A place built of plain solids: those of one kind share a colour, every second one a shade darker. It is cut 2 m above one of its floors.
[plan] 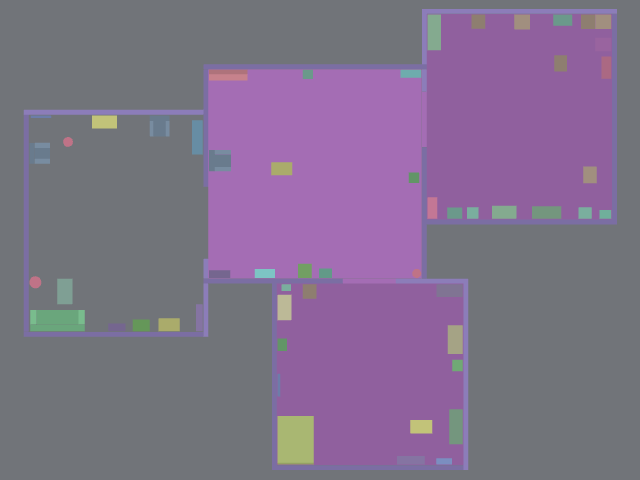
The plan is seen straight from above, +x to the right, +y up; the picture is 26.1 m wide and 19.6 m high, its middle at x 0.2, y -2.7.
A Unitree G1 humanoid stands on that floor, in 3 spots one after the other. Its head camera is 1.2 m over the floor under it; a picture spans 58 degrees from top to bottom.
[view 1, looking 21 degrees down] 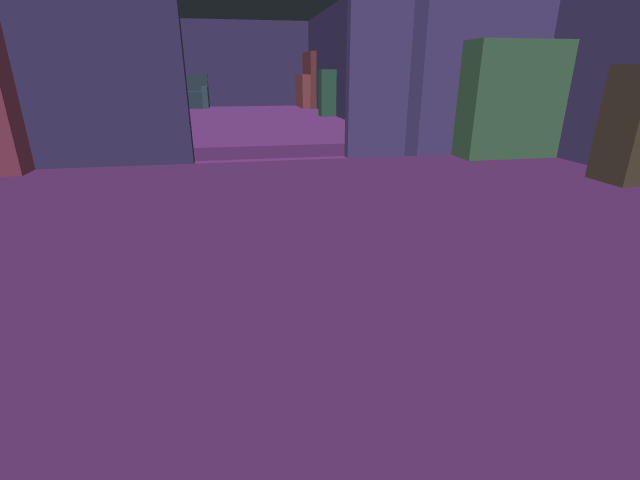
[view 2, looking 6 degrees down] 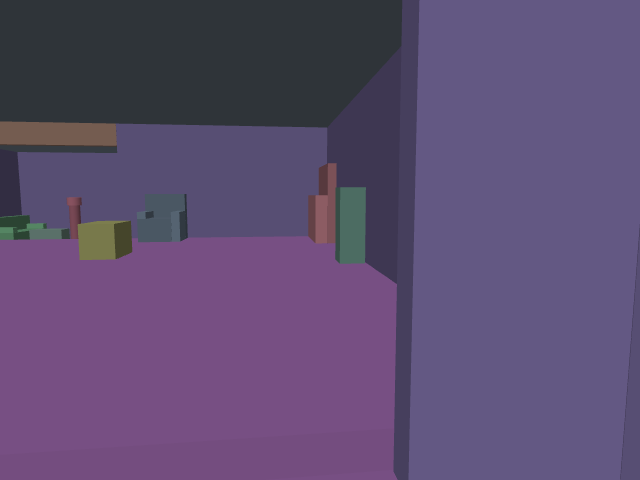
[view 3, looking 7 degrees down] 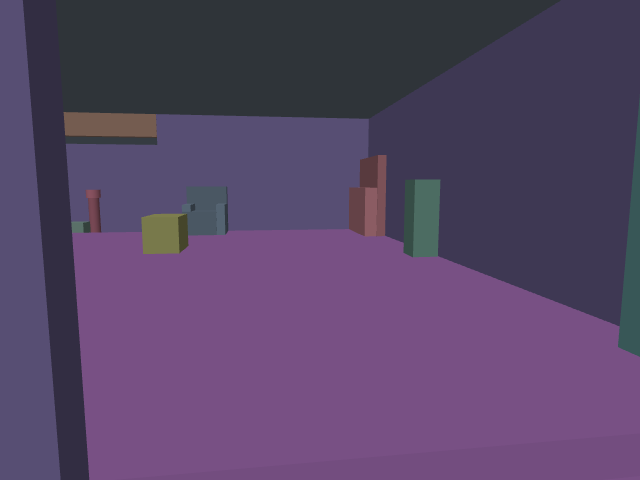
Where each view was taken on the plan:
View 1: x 10.97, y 1.69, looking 169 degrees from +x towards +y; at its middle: floor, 3.35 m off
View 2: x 6.09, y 2.82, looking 173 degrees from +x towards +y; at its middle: hall_bench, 8.96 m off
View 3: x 5.84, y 1.69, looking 172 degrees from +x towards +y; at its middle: floor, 8.29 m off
